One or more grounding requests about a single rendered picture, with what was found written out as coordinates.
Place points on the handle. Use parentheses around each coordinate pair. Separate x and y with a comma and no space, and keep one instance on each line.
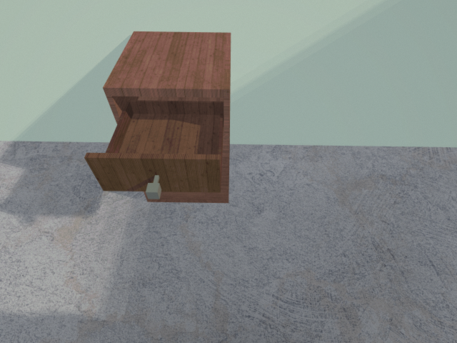
(153,190)

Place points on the drawer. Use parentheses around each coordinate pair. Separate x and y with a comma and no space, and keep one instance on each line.
(181,141)

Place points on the cabinet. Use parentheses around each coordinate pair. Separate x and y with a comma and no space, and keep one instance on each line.
(176,66)

